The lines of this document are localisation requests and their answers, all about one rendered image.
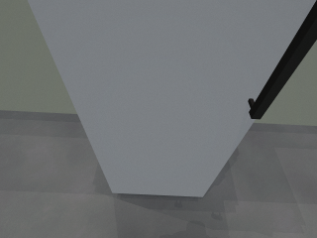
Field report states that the fridge door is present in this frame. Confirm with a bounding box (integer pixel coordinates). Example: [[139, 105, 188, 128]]
[[28, 0, 316, 197]]

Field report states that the handle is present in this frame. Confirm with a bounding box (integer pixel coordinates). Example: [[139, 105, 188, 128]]
[[248, 0, 317, 120]]

